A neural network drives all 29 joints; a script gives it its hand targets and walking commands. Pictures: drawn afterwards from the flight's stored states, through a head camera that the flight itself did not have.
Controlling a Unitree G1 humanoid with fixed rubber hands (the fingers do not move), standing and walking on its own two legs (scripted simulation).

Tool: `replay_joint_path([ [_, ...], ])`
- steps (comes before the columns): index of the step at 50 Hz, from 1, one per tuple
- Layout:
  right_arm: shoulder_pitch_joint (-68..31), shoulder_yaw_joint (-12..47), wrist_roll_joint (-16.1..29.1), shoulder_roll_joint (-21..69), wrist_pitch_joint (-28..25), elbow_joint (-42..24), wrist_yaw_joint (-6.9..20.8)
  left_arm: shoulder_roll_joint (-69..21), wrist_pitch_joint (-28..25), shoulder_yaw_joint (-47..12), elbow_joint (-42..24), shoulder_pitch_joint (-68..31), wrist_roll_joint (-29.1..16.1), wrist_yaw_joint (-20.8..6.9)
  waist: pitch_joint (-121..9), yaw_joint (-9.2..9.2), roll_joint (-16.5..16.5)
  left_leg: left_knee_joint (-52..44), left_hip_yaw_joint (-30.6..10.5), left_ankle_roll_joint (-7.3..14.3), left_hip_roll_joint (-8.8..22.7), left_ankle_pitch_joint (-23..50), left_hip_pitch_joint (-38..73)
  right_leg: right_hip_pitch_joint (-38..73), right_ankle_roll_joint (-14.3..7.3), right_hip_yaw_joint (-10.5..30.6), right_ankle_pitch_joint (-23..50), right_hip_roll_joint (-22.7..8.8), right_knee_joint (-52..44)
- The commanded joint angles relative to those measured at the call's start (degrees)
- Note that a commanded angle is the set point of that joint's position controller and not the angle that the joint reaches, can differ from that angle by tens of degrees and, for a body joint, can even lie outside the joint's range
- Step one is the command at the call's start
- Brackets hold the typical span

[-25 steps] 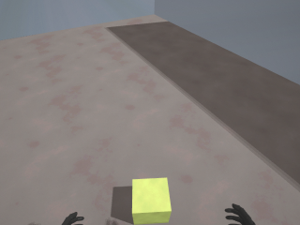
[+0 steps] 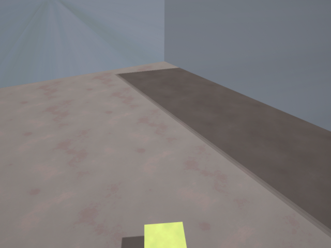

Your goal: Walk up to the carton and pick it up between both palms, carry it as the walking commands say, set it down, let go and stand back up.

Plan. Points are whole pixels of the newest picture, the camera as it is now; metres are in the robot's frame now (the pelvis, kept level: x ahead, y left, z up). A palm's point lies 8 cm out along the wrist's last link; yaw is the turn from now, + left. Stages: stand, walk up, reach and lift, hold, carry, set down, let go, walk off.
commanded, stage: stand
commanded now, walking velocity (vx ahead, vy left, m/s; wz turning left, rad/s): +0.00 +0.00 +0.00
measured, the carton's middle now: out of the picture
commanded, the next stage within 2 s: none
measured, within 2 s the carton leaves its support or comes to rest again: neither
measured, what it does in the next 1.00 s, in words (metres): stands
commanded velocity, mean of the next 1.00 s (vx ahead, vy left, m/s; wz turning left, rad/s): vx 0.00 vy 0.00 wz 0.00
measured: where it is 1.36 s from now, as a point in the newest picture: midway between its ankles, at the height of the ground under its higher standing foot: outside the picture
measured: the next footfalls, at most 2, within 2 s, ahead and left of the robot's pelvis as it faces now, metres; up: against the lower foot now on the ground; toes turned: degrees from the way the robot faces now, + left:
none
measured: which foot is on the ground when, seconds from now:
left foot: down 0.00-1.00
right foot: down 0.00-1.00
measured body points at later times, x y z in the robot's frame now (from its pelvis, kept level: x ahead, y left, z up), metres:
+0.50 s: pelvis -0.05 +0.01 +0.00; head -0.11 +0.01 +0.44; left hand -0.03 +0.29 -0.14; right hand -0.04 -0.28 -0.14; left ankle +0.00 +0.12 -0.74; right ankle -0.01 -0.11 -0.74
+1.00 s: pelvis -0.04 +0.01 +0.00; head -0.07 +0.02 +0.45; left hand +0.00 +0.29 -0.14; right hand +0.00 -0.28 -0.13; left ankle +0.00 +0.12 -0.74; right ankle -0.01 -0.11 -0.74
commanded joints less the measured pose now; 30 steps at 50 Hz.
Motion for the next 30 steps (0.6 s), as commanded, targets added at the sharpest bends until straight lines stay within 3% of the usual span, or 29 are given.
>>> replay_joint_path([
  [1,-1.99,-2.79,-0.15,-11.49,-2.47,-3.71,-0.23,12.76,-1.6,3.22,-4.76,-4.12,0.23,0.3,19.67,-1.57,-0.2,-7.8,-6.33,3.2,4.13,-7.36,-9.05,-14.06,-2.73,10.43,-9.67,-6.32,-11.25],
  [2,-3.02,-2.26,-0.82,-11.92,-2.35,-3.27,-0.41,11.43,-1.67,2.69,-4.66,-4.55,-0.2,0.13,19.21,-0.63,2.25,-7.39,-6.24,3.22,4.34,-7.46,-8.3,-14.47,-2.95,10.44,-9.02,-6.74,-9.93],
  [4,-3.55,-2.8,-0.62,-12.97,-2.45,-3.03,-0.44,12.11,-1.94,3.1,-4.46,-3.36,-0.11,-0.1,15.26,0.21,2.65,-9.72,-8.3,3.48,5.0,-12.37,-9.0,-11.47,-2.12,8.17,-8.43,-5.17,-7.43],
  [5,-4.39,-3.0,-0.54,-13.44,-2.54,-2.69,-0.4,12.14,-1.96,3.14,-3.41,-4.0,0.07,0.11,17.54,-0.15,3.51,-11.6,-9.51,3.47,5.54,-13.08,-11.02,-11.15,-2.04,7.39,-6.58,-4.44,-6.38],
  [7,-3.9,-2.49,-0.08,-13.56,-2.33,-1.31,-0.32,11.09,-1.79,2.57,-2.47,-2.7,0.09,0.16,16.08,0.89,3.68,-10.39,-9.23,3.9,6.1,-13.35,-11.23,-9.51,-2.81,8.12,-6.85,-5.05,-6.83],
  [8,-3.79,-2.61,0.16,-14.12,-2.64,-1.46,-0.47,10.97,-1.77,2.68,-2.96,-2.79,-0.28,-0.31,15.82,0.22,4.54,-10.83,-9.19,3.52,5.48,-13.78,-11.06,-10.86,-2.59,8.52,-7.95,-4.95,-6.93],
  [9,-3.32,-2.2,0.1,-12.82,-2.49,-0.91,-0.46,11.38,-1.69,2.46,-1.81,-1.73,-0.29,-0.15,15.36,0.08,3.09,-11.03,-9.54,3.81,6.45,-13.25,-10.68,-9.91,-2.56,8.07,-7.29,-4.59,-6.57],
  [10,-5.33,-2.51,-0.09,-14.06,-2.26,-1.08,-0.54,10.18,-1.96,1.92,-0.95,-1.86,-0.24,-0.03,16.35,0.73,2.17,-10.94,-9.6,3.68,5.5,-14.34,-11.43,-11.81,-2.82,8.97,-8.54,-5.05,-6.77],
  [11,-3.31,-2.47,-0.33,-14.51,-2.43,0.43,-0.54,11.81,-1.75,2.55,-0.83,-2.6,-0.15,-0.19,17.52,-0.35,3.5,-10.62,-8.81,3.68,5.36,-13.3,-10.7,-12.03,-2.85,9.13,-8.93,-5.39,-7.11],
  [12,-4.91,-2.96,0.04,-16.06,-2.26,0.03,-0.45,12.12,-1.52,2.42,-0.63,-1.47,-0.2,-0.07,16.54,0.68,1.38,-9.75,-8.94,3.55,5.53,-13.98,-11.75,-10.97,-2.89,9.21,-10.13,-5.31,-8.37],
  [13,-3.34,-2.16,-0.03,-12.65,-2.31,0.52,-0.45,12.21,-1.41,2.45,-0.29,-1.26,-0.47,-0.07,17.2,0.02,1.8,-10.39,-9.73,3.73,6.03,-13.84,-11.87,-11.7,-2.68,8.55,-9.15,-5.44,-6.85],
  [15,-2.73,-2.47,0.27,-14.33,-2.22,2.12,-0.19,13.61,-1.53,2.9,1.57,1.19,-0.52,0.1,19.75,0.92,-0.26,-10.93,-10.39,3.74,5.57,-15.66,-13.81,-13.05,-3.15,9.61,-13.62,-5.51,-7.88],
  [16,-1.37,-2.14,0.0,-13.75,-2.15,2.56,-0.29,12.25,-1.07,2.35,1.52,0.44,-0.28,0.0,18.69,0.04,-0.46,-10.16,-9.67,3.44,5.24,-15.2,-12.7,-12.57,-2.99,9.22,-13.14,-5.59,-7.74],
  [17,-1.27,-1.84,0.02,-12.99,-1.96,3.38,-0.42,11.13,-1.05,1.61,1.36,0.03,-0.12,-0.01,20.36,-0.11,1.88,-10.23,-9.69,3.88,5.27,-17.13,-13.22,-14.34,-3.36,10.53,-14.77,-6.06,-7.68],
  [18,-2.79,-1.67,0.32,-13.77,-1.9,2.81,-0.08,12.33,-1.13,1.98,1.19,1.55,-0.39,0.16,19.87,0.95,1.44,-10.56,-9.97,3.5,5.34,-17.63,-13.8,-14.36,-3.55,9.66,-15.66,-5.41,-7.73],
  [19,-3.05,-2.15,0.24,-13.89,-1.91,2.93,-0.06,12.86,-0.88,2.19,1.32,1.02,-0.55,0.12,19.57,0.85,3.31,-10.99,-9.59,3.04,4.82,-19.7,-13.2,-15.16,-3.28,10.13,-18.11,-5.79,-8.08],
  [20,-1.74,-1.65,-0.04,-13.63,-2.26,3.66,-0.25,11.36,-1.06,1.71,1.93,0.96,-0.52,0.14,17.59,0.03,3.01,-10.87,-9.6,3.06,5.2,-17.42,-11.43,-14.27,-3.13,10.46,-15.93,-5.89,-8.09],
  [21,-1.12,-2.26,0.45,-15.91,-2.2,4.03,-0.38,11.17,-1.0,1.68,2.59,0.22,-0.67,-0.08,18.87,-0.51,0.41,-10.15,-9.7,3.39,4.73,-17.24,-12.18,-16.38,-3.57,11.2,-17.65,-5.94,-8.54],
  [22,-1.65,-2.56,0.18,-16.92,-2.18,4.32,-0.39,11.47,-1.12,1.4,1.7,-0.85,-0.63,-0.1,20.02,-0.77,1.02,-10.27,-9.75,3.27,5.24,-17.18,-12.02,-17.29,-3.28,10.37,-16.46,-5.83,-8.17],
  [23,-2.77,-1.86,-0.19,-14.77,-1.9,4.06,-0.26,11.69,-1.02,1.62,1.65,-0.72,-0.44,0.09,19.1,0.06,1.23,-11.3,-11.13,3.63,6.15,-18.76,-11.95,-16.48,-2.97,9.73,-14.76,-5.5,-6.29],
  [25,-2.46,-1.48,0.28,-13.21,-1.64,4.33,-0.09,14.02,-1.54,2.32,1.61,-2.19,-0.71,0.26,18.67,0.07,-0.94,-9.42,-9.48,3.47,4.49,-14.18,-11.6,-15.08,-2.92,11.2,-14.92,-6.22,-8.04],
  [27,-3.78,-1.76,0.61,-14.83,-2.35,4.57,0.23,13.08,-1.66,1.55,3.98,-0.02,-0.57,0.28,17.59,-0.34,-1.09,-8.74,-8.79,3.72,4.65,-11.63,-8.97,-16.3,-2.9,11.89,-13.91,-7.2,-9.48],
  [30,-2.86,-1.44,0.73,-13.97,-2.12,4.6,0.03,13.52,-1.36,2.01,3.95,-0.95,-0.28,0.64,16.86,-0.65,-0.38,-8.49,-9.43,3.72,4.65,-13.86,-9.13,-16.37,-3.25,11.72,-15.67,-7.01,-9.31],
])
